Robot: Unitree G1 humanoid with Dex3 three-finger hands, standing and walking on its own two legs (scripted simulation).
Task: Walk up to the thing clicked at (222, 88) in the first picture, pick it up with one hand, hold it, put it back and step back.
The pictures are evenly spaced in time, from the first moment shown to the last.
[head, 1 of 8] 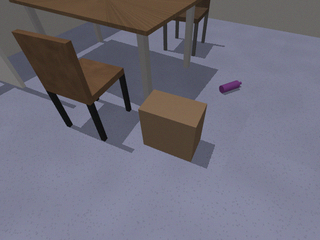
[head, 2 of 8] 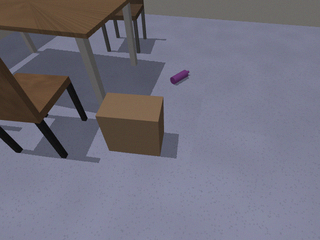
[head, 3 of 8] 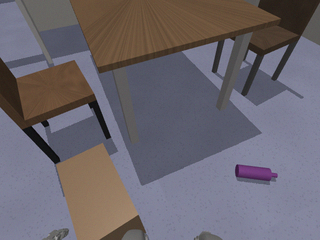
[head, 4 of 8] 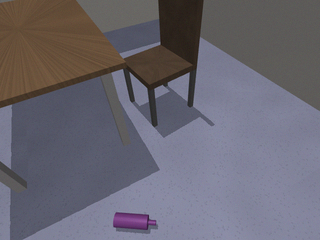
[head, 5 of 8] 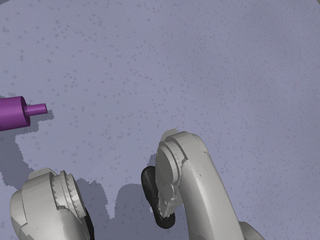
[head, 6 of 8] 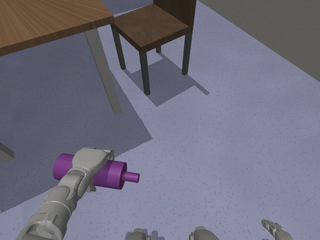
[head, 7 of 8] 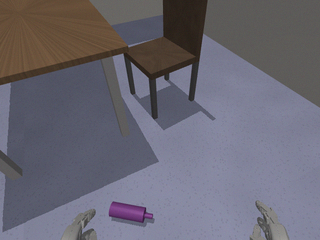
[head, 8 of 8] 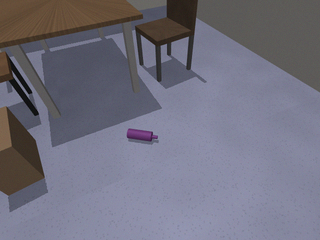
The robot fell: no
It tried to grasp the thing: yes
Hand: left
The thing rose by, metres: 0.68
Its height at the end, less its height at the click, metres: +0.00
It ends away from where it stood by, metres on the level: 0.01
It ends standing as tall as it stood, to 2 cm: yes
